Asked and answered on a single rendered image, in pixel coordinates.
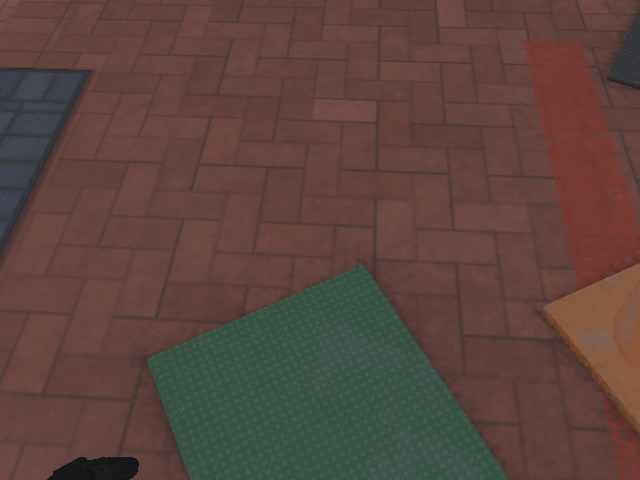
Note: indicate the robot left hand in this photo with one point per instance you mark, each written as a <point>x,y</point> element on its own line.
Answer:
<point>110,468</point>

